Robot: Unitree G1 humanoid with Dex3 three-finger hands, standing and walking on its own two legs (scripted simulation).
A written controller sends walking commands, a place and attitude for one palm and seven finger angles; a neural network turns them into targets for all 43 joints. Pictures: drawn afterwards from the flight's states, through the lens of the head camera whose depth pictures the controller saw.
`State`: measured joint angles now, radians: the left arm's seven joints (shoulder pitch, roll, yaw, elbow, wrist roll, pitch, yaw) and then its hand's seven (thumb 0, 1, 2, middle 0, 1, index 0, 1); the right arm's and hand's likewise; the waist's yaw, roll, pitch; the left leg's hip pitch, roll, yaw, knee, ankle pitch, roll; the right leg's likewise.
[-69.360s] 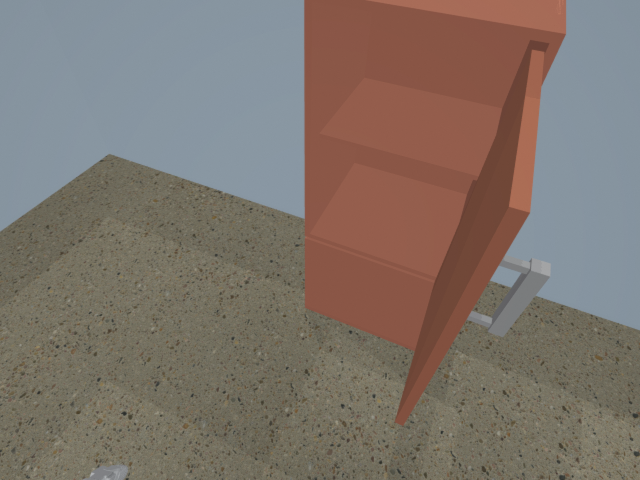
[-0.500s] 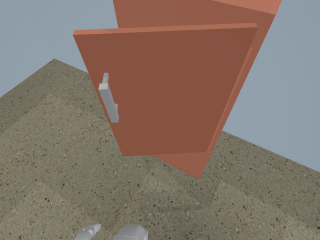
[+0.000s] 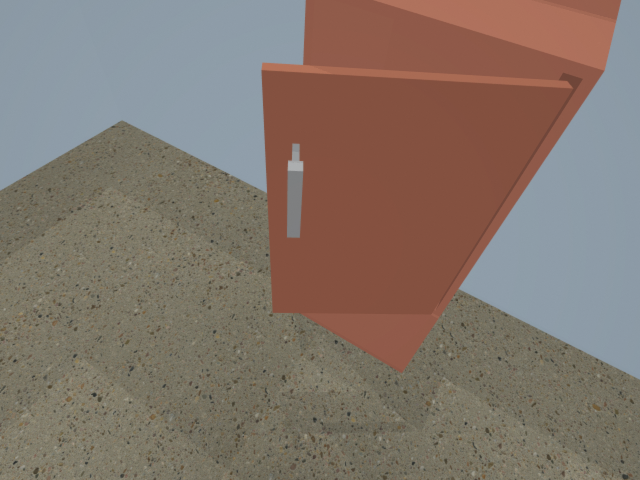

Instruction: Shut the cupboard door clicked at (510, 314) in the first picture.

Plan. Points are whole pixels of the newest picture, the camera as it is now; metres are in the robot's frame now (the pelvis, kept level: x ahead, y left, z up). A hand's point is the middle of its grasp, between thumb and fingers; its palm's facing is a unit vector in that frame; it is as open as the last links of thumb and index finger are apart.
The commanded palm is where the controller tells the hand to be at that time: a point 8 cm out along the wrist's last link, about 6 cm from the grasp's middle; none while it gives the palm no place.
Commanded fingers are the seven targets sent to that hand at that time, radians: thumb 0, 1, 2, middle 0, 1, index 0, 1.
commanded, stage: come to a stop and stand still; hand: left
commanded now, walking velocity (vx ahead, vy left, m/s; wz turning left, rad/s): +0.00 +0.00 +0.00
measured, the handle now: (294, 192) +0.48 +0.09 +0.07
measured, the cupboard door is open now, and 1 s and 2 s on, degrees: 33 33 33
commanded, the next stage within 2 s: look again from close up in 0.52 s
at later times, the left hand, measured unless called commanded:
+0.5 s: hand out of the picture -0.05 +0.13 -0.18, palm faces +0.02 -0.99 -0.13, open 7.4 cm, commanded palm none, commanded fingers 0.00 0.90 0.90 -0.20 -0.30 -0.20 -0.30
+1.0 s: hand out of the picture -0.04 +0.14 -0.19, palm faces +0.04 -0.98 -0.18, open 7.4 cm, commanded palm none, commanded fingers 0.00 0.90 0.90 -0.20 -0.30 -0.20 -0.30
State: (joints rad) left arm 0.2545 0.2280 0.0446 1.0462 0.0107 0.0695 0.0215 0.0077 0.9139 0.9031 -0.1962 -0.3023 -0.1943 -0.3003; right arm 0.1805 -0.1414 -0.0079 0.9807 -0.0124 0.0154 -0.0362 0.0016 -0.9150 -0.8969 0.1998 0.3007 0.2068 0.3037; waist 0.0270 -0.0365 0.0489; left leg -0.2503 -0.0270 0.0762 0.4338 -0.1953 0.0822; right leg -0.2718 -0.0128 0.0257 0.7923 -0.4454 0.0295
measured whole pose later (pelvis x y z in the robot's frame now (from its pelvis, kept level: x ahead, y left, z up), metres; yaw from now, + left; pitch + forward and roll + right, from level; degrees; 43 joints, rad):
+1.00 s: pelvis -0.03 -0.02 -0.01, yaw +1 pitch -2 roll +0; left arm 0.35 0.16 -0.01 1.05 0.01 -0.02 0.05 0.01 0.91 0.90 -0.20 -0.30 -0.20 -0.30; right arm 0.25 -0.16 0.00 1.04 -0.01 -0.02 -0.02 0.01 -0.93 -0.90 0.20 0.30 0.20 0.30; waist 0.01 -0.03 -0.01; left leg -0.31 -0.01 0.06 0.54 -0.20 0.04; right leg -0.13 0.02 -0.01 0.52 -0.36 -0.02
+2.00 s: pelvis +0.00 -0.09 -0.01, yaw +3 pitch -1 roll -1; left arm 0.32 0.15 0.04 1.01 0.04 0.05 -0.01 0.02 0.93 0.90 -0.20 -0.30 -0.20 -0.30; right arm 0.28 -0.13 -0.04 1.07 -0.03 -0.01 -0.04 0.01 -0.91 -0.90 0.20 0.30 0.21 0.30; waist 0.00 -0.03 0.03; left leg -0.27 0.11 0.08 0.53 -0.24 -0.02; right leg -0.38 -0.06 -0.06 0.74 -0.34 0.01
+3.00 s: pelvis +0.02 -0.12 -0.01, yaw +4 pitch -2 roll -1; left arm 0.32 0.18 0.00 0.96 0.02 0.02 0.04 0.01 0.91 0.90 -0.20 -0.30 -0.20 -0.30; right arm 0.29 -0.18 0.00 0.99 -0.02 0.02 0.00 0.00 -0.92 -0.90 0.20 0.30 0.20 0.30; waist 0.01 0.00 -0.01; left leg -0.26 -0.05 0.15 0.49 -0.21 0.11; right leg -0.24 -0.04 -0.10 0.52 -0.24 0.00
